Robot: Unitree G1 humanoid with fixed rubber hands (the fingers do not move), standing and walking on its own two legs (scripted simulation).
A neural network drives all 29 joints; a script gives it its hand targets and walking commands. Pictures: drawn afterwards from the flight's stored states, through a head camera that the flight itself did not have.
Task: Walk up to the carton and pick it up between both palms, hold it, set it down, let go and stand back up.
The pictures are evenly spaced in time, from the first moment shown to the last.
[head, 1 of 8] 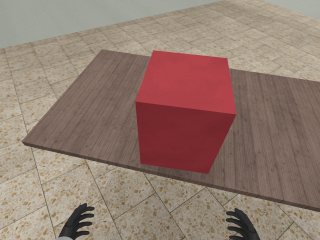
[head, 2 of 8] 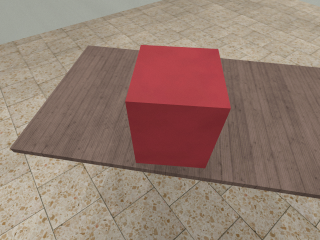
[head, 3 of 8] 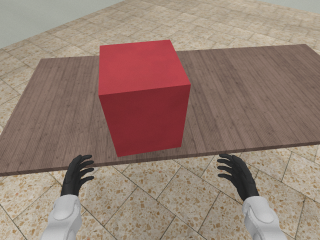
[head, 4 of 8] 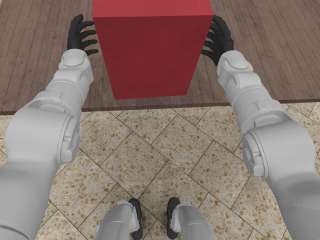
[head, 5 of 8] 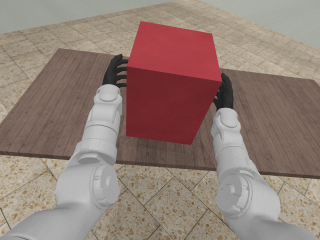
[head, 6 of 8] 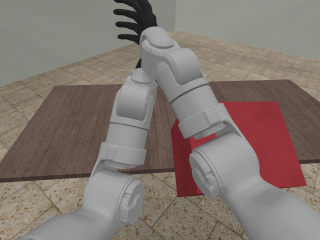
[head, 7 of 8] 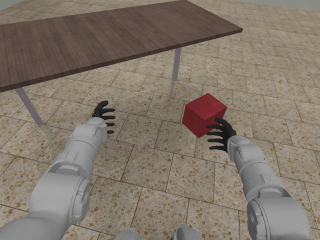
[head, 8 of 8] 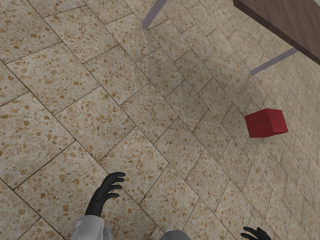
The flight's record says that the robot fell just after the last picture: yes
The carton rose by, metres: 0.14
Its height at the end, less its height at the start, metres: -0.75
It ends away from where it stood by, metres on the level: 0.74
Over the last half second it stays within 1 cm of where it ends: yes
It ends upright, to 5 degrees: no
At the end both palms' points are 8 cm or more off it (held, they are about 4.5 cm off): yes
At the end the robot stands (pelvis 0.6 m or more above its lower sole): no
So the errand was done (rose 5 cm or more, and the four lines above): no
